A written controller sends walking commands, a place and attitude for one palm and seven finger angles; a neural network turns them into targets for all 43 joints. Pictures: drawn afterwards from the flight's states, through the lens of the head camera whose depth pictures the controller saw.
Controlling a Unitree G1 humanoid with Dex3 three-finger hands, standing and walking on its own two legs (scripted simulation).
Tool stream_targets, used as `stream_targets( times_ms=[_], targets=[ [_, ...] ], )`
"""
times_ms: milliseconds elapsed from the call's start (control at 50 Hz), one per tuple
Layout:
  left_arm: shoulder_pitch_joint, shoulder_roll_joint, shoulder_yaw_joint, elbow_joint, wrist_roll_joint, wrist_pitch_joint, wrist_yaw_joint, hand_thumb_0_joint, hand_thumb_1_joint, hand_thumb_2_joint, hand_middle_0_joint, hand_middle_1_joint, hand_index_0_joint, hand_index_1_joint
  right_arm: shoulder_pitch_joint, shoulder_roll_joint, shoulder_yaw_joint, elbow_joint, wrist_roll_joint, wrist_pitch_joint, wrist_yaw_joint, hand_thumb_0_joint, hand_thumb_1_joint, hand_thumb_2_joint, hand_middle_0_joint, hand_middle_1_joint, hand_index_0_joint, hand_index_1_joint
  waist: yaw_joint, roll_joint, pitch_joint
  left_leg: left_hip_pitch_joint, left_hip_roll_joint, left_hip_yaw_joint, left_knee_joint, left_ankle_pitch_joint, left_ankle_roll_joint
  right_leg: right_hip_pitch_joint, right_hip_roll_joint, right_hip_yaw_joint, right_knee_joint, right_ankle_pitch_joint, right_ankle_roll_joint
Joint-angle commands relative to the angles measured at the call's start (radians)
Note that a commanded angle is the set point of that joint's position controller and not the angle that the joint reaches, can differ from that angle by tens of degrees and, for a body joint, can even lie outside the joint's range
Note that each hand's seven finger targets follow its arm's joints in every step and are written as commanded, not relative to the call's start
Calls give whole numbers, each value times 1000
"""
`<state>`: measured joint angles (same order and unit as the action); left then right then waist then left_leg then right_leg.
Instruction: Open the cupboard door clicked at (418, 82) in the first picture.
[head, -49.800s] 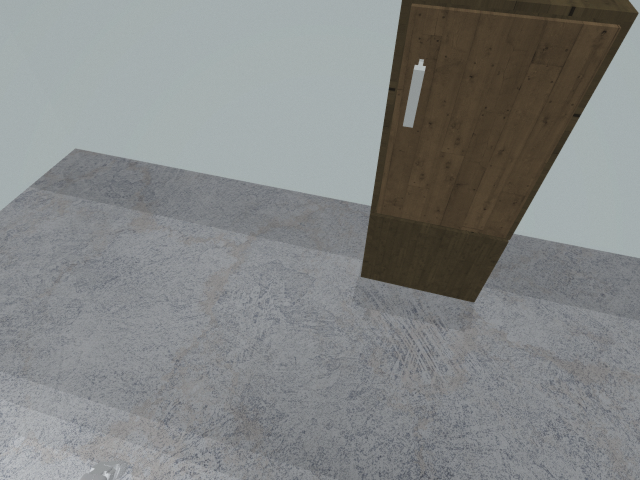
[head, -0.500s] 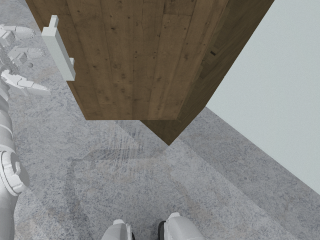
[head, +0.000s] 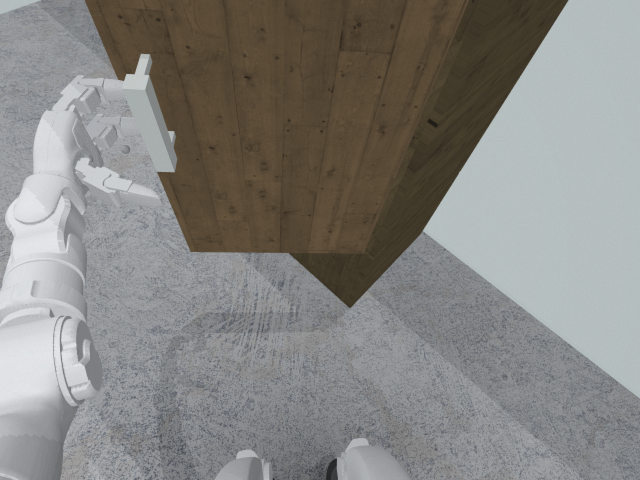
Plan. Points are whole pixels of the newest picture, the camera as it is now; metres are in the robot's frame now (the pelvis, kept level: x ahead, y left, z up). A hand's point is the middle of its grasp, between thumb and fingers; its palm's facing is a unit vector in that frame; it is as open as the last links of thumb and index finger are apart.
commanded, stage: slide the fingers in behind the handle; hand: left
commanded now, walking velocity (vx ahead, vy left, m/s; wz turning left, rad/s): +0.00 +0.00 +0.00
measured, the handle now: (156, 116) +0.55 +0.18 +0.09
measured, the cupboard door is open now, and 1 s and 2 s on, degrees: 45 45 45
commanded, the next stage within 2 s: close the thumb around the handle in 1.14 s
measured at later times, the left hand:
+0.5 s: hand (155, 147) +0.50 +0.17 +0.09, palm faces -0.05 -1.00 -0.01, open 14.0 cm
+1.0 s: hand (166, 150) +0.50 +0.16 +0.09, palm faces -0.04 -1.00 -0.02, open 14.0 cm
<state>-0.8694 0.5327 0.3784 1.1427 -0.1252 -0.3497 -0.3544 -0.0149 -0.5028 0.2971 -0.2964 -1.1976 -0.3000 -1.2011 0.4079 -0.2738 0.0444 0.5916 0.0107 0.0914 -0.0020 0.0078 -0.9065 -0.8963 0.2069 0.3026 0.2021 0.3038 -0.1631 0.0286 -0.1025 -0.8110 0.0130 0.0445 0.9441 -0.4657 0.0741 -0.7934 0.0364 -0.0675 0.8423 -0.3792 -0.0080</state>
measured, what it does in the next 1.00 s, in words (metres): stands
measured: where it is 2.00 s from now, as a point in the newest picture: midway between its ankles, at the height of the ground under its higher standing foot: outside the picture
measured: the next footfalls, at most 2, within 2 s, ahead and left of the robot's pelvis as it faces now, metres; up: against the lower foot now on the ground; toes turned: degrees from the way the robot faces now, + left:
none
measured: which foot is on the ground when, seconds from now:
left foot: down 0.00-1.00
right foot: down 0.00-1.00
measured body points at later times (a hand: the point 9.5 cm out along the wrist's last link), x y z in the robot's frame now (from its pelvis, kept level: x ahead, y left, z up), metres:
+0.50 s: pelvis -0.01 -0.01 +0.00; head +0.11 +0.01 +0.43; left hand +0.50 +0.22 +0.09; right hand -0.01 -0.28 -0.11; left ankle -0.01 +0.06 -0.69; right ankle +0.01 -0.12 -0.69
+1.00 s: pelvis +0.00 -0.02 +0.00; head +0.11 +0.00 +0.44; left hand +0.49 +0.21 +0.09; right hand +0.02 -0.28 -0.11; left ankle -0.01 +0.06 -0.69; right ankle +0.01 -0.12 -0.69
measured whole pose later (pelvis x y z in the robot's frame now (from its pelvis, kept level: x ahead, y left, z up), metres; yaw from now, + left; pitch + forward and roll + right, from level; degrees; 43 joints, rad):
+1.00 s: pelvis +0.00 -0.02 +0.00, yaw +0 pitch +18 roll -2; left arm -0.89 0.47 0.34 1.17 -0.11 -0.37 -0.26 -0.01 -0.50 0.30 -0.30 -1.20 -0.30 -1.20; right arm 0.40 -0.27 0.04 0.59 0.01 0.06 0.00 0.01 -0.91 -0.90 0.21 0.30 0.20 0.30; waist -0.16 0.03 -0.09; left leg -0.80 0.02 0.04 0.94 -0.46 0.05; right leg -0.80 0.04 -0.07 0.86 -0.39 -0.03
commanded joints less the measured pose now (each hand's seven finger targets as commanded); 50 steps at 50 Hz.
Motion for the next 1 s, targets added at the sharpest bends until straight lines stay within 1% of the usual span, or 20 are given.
stream_targets(
  times_ms=[0, 100, 140, 180, 200, 260, 300, 380, 400, 440, 480, 500, 520, 640, 700, 760, 800, 860, 940, 980],
  targets=[
    [-456, 323, 71, -170, -8, -69, 25, 0, -500, 300, -300, -1200, -300, -1200, 160, -202, -62, -50, -3, -17, -21, 0, -900, -900, 200, 300, 200, 300, -5, 85, -392, 316, 20, -111, -112, 426, -52, 126, 20, 32, -56, 265, -17],
    [-488, 252, 17, -201, -15, -98, 13, 0, -500, 300, -300, -1200, -300, -1200, 155, -194, -63, -48, -2, -28, -19, 0, -900, -900, 200, 300, 200, 300, -15, 133, -441, 378, 24, -124, -101, 472, -61, 97, 22, 31, -46, 273, -19],
    [-483, 212, -1, -169, -26, -86, 12, 0, -500, 300, -300, -1200, -300, -1200, 157, -194, -66, -37, -1, -32, -17, 0, -900, -900, 200, 300, 200, 300, -26, 100, -415, 366, 25, -124, -99, 440, -57, 77, 23, 29, -55, 255, -16],
    [-472, 228, 12, -117, -30, -68, 14, 0, -500, 300, -300, -1200, -300, -1200, 163, -199, -63, -37, 1, -33, -23, 0, -900, -900, 200, 300, 200, 300, -32, 50, -368, 298, 18, -113, -102, 388, -45, 99, 21, 33, -60, 244, -16],
    [-504, 227, -6, -125, -17, -62, 14, 0, -500, 300, -300, -1200, -300, -1200, 162, -200, -61, -33, 1, -34, -24, 0, -900, -900, 200, 300, 200, 300, -39, 65, -371, 291, 18, -111, -104, 368, -44, 91, 19, 37, -59, 237, -13],
    [-524, 261, 24, -186, -9, -76, 34, 0, -500, 300, -300, -1200, -300, -1200, 171, -196, -65, -35, -5, -41, -21, 0, -900, -900, 200, 300, 200, 300, -17, 125, -440, 331, 15, -116, -99, 411, -51, 109, 16, 38, -50, 257, -18],
    [-521, 231, 8, -215, -11, -91, 36, 0, -500, 300, -300, -1200, -300, -1200, 173, -190, -68, -34, -7, -43, -15, 0, -900, -900, 200, 300, 200, 300, -17, 145, -492, 379, 18, -118, -86, 479, -56, 109, 21, 37, -43, 294, -18],
    [-495, 208, -1, -150, -15, -72, 47, 0, -500, 300, -300, -1200, -300, -1200, 178, -190, -65, -30, -4, -38, -13, 0, -900, -900, 200, 300, 200, 300, -27, 86, -407, 303, 11, -105, -91, 427, -44, 125, 22, 36, -53, 288, -17],
    [-486, 251, 31, -142, -5, -66, 54, 0, -500, 300, -300, -1200, -300, -1200, 177, -195, -65, -29, -4, -35, -15, 0, -900, -900, 200, 300, 200, 300, -14, 81, -408, 281, 11, -100, -95, 407, -43, 140, 21, 42, -53, 284, -15],
    [-513, 246, 16, -162, 4, -64, 63, 0, -500, 300, -300, -1200, -300, -1200, 174, -191, -64, -37, -3, -36, -16, 0, -900, -900, 200, 300, 200, 300, -22, 85, -406, 263, 8, -94, -97, 376, -39, 150, 18, 49, -57, 278, -13],
    [-509, 230, 16, -187, -3, -75, 70, 0, -500, 300, -300, -1200, -300, -1200, 180, -188, -65, -44, -6, -41, -16, 0, -900, -900, 200, 300, 200, 300, -20, 92, -441, 289, 6, -93, -90, 419, -37, 160, 21, 47, -50, 312, -16],
    [-527, 258, 33, -215, 2, -86, 73, 0, -500, 300, -300, -1200, -300, -1200, 182, -191, -68, -38, -8, -41, -14, 0, -900, -900, 200, 300, 200, 300, -14, 114, -480, 319, 10, -102, -89, 449, -45, 162, 20, 47, -44, 324, -15],
    [-517, 216, 3, -215, 1, -89, 71, 0, -500, 300, -300, -1200, -300, -1200, 180, -184, -69, -37, -7, -41, -10, 0, -900, -900, 200, 300, 200, 300, -18, 129, -489, 341, 10, -98, -85, 468, -46, 154, 22, 48, -46, 336, -15],
    [-446, 196, 10, -219, -10, -80, 76, 0, -500, 300, -300, -1200, -300, -1200, 176, -181, -73, -42, -6, -34, -4, 0, -900, -900, 200, 300, 200, 300, -2, 84, -472, 321, 10, -85, -90, 494, -44, 195, 22, 45, -48, 382, -12],
    [-440, 141, -26, -224, -14, -78, 85, 0, -500, 300, -300, -1200, -300, -1200, 173, -175, -75, -41, -4, -33, -1, 0, -900, -900, 200, 300, 200, 300, -8, 94, -459, 349, 13, -90, -89, 521, -47, 169, 23, 39, -48, 390, -13],
    [-446, 175, 6, -213, -12, -78, 103, 0, -500, 300, -300, -1200, -300, -1200, 170, -176, -75, -39, -4, -33, -2, 0, -900, -900, 200, 300, 200, 300, -2, 53, -420, 286, 5, -80, -100, 458, -40, 209, 20, 48, -55, 377, -12],
    [-452, 186, 11, -229, 0, -90, 108, 0, -500, 300, -300, -1200, -300, -1200, 169, -173, -74, -40, -6, -35, -1, 0, -900, -900, 200, 300, 200, 300, 4, 90, -457, 317, 4, -80, -92, 493, -42, 207, 18, 51, -46, 399, -14],
    [-416, 159, -9, -199, -1, -92, 99, 0, -500, 300, -300, -1200, -300, -1200, 160, -171, -74, -42, -3, -35, -2, 0, -900, -900, 200, 300, 200, 300, 1, 62, -422, 294, 3, -74, -95, 476, -42, 215, 18, 53, -52, 401, -13],
    [-461, 163, -13, -161, -9, -80, 86, 0, -500, 300, -300, -1200, -300, -1200, 151, -174, -68, -42, 1, -38, -10, 0, -900, -900, 200, 300, 200, 300, -18, 25, -383, 238, -3, -68, -97, 387, -33, 212, 16, 62, -61, 355, -8],
    [-525, 159, -28, -217, -8, -98, 85, 0, -500, 300, -300, -1200, -300, -1200, 149, -172, -69, -42, 0, -45, -14, 0, -900, -900, 200, 300, 200, 300, -23, 87, -423, 284, -3, -77, -90, 411, -35, 196, 13, 61, -51, 357, -14]
  ],
)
